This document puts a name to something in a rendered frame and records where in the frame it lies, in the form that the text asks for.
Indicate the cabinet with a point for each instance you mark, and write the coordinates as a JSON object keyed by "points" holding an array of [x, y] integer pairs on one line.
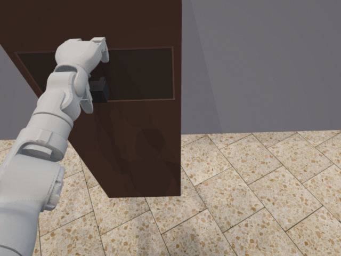
{"points": [[131, 147]]}

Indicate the robot left forearm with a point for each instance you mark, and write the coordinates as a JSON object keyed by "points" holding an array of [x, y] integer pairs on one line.
{"points": [[47, 132]]}

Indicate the left robot upper arm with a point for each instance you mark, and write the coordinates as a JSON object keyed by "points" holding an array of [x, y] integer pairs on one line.
{"points": [[29, 186]]}

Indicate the left robot hand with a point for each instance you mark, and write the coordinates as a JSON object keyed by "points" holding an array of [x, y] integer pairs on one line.
{"points": [[86, 54]]}

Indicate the drawer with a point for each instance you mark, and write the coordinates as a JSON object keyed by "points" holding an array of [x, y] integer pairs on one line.
{"points": [[132, 73]]}

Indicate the handle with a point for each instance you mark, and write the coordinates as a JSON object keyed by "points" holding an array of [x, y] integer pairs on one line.
{"points": [[99, 91]]}

